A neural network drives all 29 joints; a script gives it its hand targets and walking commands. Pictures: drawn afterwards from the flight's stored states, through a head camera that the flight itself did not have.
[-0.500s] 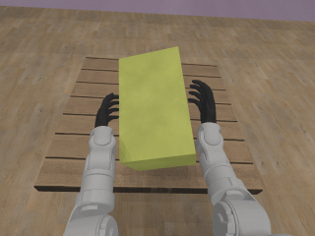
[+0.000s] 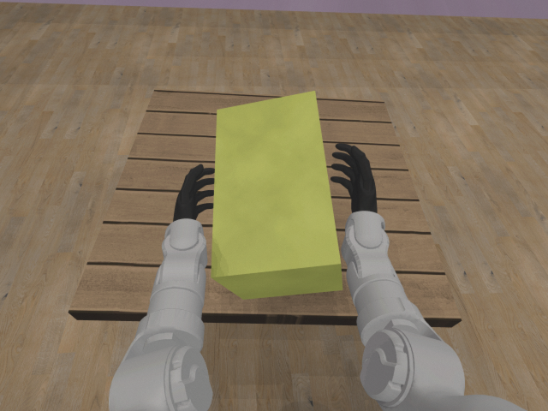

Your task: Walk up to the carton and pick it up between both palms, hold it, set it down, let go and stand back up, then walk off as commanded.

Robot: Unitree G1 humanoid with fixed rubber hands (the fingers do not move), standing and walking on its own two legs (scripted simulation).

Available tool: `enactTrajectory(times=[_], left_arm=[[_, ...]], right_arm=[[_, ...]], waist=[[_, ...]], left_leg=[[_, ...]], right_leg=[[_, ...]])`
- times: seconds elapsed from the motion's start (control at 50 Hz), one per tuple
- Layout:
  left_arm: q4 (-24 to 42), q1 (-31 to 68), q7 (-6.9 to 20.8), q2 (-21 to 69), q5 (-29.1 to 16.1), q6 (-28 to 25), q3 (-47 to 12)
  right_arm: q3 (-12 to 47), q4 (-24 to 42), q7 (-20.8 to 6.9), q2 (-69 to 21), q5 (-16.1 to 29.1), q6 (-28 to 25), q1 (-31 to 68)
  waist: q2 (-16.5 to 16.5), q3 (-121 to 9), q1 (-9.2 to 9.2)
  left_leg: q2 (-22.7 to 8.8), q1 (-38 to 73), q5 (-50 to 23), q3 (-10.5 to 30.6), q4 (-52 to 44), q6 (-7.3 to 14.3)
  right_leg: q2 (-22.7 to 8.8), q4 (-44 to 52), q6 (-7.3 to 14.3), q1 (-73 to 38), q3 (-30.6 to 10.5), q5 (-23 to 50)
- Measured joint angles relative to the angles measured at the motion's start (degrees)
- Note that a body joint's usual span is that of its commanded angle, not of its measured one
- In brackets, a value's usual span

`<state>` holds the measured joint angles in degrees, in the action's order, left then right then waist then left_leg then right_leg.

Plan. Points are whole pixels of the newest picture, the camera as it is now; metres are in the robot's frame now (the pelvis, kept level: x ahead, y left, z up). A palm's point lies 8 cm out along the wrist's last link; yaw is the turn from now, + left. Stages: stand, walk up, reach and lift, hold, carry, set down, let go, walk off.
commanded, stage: set down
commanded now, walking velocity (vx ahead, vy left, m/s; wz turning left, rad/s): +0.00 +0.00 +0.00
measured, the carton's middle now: (278, 197) +0.45 -0.01 +0.02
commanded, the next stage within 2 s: none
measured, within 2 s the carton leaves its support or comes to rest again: neither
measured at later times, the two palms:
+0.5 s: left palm (195, 224) +0.40 +0.13 +0.01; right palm (351, 212) +0.40 -0.13 +0.04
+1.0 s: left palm (195, 229) +0.41 +0.14 -0.02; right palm (344, 220) +0.41 -0.12 +0.01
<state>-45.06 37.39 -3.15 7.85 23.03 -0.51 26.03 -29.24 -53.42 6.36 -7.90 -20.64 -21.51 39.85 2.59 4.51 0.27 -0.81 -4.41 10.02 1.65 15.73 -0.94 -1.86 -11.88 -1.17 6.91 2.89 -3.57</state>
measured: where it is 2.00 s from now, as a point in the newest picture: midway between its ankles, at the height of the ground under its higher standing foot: outside the picture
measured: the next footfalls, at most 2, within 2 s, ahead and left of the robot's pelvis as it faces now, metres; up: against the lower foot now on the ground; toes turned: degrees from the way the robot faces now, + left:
none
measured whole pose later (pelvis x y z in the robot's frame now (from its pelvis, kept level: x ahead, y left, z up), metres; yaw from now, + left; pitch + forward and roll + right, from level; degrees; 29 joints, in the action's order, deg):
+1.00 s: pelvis +0.02 +0.01 -0.01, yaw -1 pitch +13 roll -1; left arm -61.5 40.0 -6.0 4.7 23.2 -19.0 30.1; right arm -41.0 -61.1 7.6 -9.8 -32.0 -29.8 42.2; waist 0.8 -0.8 -1.0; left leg -0.7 -21.7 11.8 1.1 20.3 -0.4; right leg -2.0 -13.3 -1.7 22.9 2.5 -3.5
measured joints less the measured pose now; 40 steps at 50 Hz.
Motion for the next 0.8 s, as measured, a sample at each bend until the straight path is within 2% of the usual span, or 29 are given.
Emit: enactTrajectory(times=[0.12, 0.2, 0.42, 0.62, 0.8], left_arm=[[-2.5, 0.6, -1.1, -0.7, 0.5, -2.4, 1.0], [-3.1, 1.0, -1.7, -0.3, 0.9, -3.7, 1.2], [-5.2, 0.0, -1.2, 0.6, 1.9, -8.7, 4.1], [-8.5, -1.1, -1.8, -1.3, -0.8, -13.6, 2.6], [-12.7, 1.0, -2.1, -2.8, -0.6, -16.1, 3.8]], right_arm=[[-5.4, -1.7, 0.0, -2.0, -4.3, -1.3, 1.4], [-6.9, -2.5, -0.3, -1.6, -5.3, -1.8, 1.9], [-5.1, -2.5, 0.2, -1.2, -6.0, -3.4, 0.3], [-6.0, -4.6, 1.0, -2.1, -7.3, -6.7, 0.3], [-8.3, -7.2, 2.0, -1.9, -9.6, -7.5, 2.2]], waist=[[0.7, -1.3, -0.86], [0.2, -1.6, -1.09], [-1.9, -1.7, -0.59], [-1.5, -3.4, -0.81], [-1.4, -4.7, -1.61]], left_leg=[[-0.1, -3.2, 0.0, 0.6, 0.7, -0.2], [-0.2, -4.3, 0.4, 0.3, 1.2, -0.3], [-0.4, -5.5, 1.3, -0.8, 1.1, 0.1], [-0.4, -10.9, 1.5, 0.1, 2.5, -0.1], [0.0, -13.6, 1.4, 0.1, 2.8, 0.3]], right_leg=[[0.1, 0.2, 0.2, 2.5, 0.6, 0.3], [0.2, 0.2, 0.2, 3.6, 0.4, 0.3], [0.4, -0.3, -0.2, 5.4, -0.6, -0.5], [0.3, -0.9, -0.1, 10.1, 0.3, -0.7], [-0.1, -0.7, -0.4, 12.5, 0.3, -0.3]])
